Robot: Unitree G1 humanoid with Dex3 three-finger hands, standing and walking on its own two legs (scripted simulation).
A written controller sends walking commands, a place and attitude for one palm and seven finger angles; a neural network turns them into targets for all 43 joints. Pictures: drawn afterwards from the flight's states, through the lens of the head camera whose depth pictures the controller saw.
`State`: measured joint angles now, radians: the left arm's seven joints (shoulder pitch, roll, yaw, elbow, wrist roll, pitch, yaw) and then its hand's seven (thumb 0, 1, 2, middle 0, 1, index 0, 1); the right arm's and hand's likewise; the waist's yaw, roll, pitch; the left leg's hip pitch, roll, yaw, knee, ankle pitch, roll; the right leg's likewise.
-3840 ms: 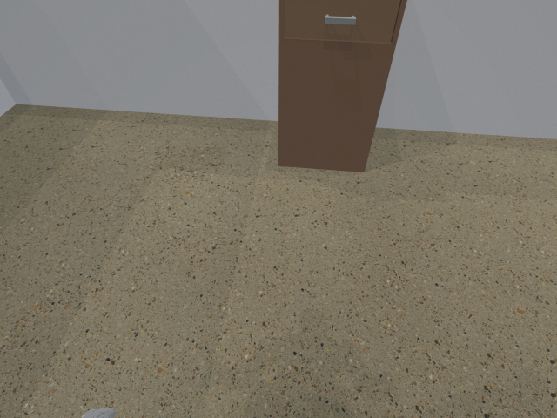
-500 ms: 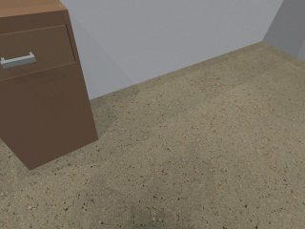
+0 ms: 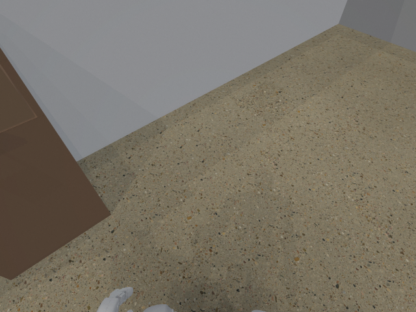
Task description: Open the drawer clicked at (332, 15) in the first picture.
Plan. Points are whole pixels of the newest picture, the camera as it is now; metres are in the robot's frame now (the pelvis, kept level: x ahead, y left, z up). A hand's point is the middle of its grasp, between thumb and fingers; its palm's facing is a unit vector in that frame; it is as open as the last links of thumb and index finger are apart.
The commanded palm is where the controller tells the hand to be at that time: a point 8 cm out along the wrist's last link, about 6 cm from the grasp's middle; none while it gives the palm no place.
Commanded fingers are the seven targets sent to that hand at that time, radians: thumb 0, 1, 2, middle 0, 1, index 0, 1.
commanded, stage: turn to face it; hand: left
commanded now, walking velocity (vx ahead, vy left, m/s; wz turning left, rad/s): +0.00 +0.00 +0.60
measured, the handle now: out of the picture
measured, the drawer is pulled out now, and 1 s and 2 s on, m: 0.00 0.00 0.00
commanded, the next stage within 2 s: take the last steps up to it in 0.96 s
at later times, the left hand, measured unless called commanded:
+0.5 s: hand out of the picture +0.03 +0.25 -0.15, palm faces +0.32 -0.90 -0.29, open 7.3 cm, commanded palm none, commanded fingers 0.00 0.90 0.90 -0.20 -0.30 -0.20 -0.30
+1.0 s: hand out of the picture -0.07 +0.14 -0.15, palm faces +0.56 -0.79 -0.23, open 7.3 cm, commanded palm none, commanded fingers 0.00 0.90 0.90 -0.20 -0.30 -0.20 -0.30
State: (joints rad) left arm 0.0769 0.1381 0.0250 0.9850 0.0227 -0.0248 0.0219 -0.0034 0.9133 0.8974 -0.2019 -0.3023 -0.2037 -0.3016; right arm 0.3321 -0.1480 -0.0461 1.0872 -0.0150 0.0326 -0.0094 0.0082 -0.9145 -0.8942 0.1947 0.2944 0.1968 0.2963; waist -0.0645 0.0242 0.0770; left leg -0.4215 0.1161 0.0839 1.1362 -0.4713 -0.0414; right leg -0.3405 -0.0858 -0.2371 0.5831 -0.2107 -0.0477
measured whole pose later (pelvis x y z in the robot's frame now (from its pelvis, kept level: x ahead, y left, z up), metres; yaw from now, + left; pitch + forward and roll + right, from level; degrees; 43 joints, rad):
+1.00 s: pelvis +0.01 -0.04 +0.01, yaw +33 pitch +0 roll +2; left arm 0.27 0.19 0.03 0.94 0.03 0.01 0.02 0.00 0.91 0.90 -0.21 -0.30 -0.21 -0.30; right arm 0.11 -0.25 -0.06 0.95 -0.01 0.08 0.02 0.01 -0.91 -0.89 0.19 0.29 0.20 0.30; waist 0.04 -0.02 0.08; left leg -0.31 0.03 0.05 0.76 -0.44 -0.05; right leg -0.25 -0.14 -0.21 0.54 -0.28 0.00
